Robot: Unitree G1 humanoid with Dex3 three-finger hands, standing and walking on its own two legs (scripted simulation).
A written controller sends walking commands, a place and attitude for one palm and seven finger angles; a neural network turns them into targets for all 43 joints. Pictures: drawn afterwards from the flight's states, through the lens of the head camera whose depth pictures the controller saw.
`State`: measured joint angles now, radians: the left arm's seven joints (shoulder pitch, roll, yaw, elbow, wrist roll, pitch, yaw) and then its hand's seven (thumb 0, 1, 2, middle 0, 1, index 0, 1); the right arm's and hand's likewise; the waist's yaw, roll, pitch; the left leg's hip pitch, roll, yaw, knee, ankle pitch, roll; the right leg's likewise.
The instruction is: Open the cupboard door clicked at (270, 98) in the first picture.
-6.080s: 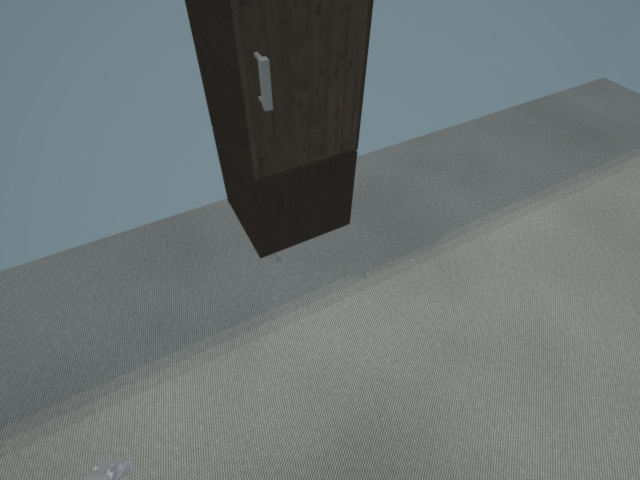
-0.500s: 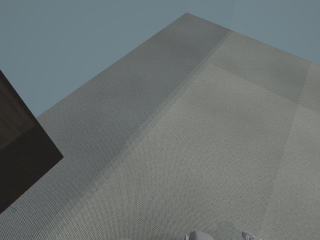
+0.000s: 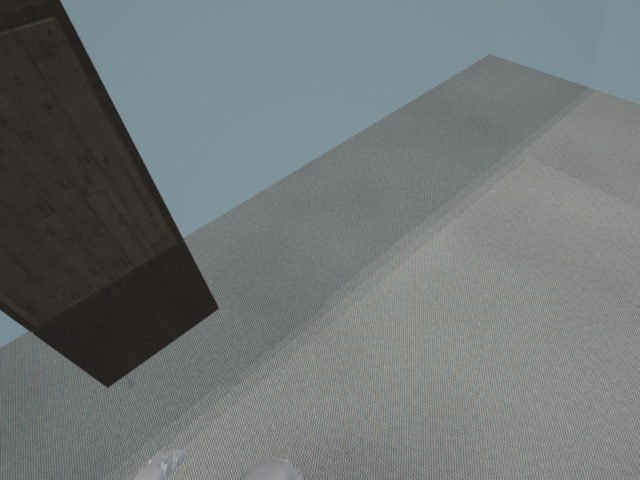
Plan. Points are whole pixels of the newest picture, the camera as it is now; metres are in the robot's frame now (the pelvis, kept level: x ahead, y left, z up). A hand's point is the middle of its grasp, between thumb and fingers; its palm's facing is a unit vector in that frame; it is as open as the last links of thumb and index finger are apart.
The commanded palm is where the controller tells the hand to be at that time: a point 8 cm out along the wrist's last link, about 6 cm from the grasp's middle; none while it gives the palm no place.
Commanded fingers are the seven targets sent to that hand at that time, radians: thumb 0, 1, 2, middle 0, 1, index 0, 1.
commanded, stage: turn to face it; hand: left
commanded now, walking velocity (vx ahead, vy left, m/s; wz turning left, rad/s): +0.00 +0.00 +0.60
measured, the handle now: out of the picture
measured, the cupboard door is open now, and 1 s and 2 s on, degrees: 0 0 0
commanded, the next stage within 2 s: take the last steps up to it in 1.06 s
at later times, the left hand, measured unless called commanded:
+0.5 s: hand out of the picture -0.02 +0.30 -0.17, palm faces +0.34 -0.91 -0.24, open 7.4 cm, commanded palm none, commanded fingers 0.00 0.90 0.90 -0.20 -0.30 -0.20 -0.30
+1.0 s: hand out of the picture -0.03 +0.24 -0.14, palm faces +0.53 -0.79 -0.30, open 7.4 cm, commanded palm none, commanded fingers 0.00 0.90 0.90 -0.20 -0.30 -0.20 -0.30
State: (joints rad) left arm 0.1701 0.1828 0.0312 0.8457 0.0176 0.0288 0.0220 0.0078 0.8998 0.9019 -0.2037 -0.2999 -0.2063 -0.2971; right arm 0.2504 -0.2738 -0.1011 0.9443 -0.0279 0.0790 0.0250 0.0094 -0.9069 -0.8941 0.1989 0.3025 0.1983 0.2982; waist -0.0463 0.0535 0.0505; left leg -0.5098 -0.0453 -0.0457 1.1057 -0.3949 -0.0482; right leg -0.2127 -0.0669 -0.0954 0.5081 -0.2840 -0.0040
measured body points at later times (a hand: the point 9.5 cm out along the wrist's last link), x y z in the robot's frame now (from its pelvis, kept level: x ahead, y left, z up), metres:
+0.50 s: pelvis -0.01 +0.07 +0.00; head +0.01 +0.11 +0.45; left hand -0.04 +0.35 -0.16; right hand +0.17 -0.15 -0.11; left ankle -0.02 +0.15 -0.74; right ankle +0.02 -0.10 -0.65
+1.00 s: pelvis -0.02 +0.01 +0.00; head +0.01 -0.01 +0.45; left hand -0.06 +0.28 -0.11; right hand +0.15 -0.20 -0.16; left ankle -0.08 +0.13 -0.67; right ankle +0.04 -0.08 -0.74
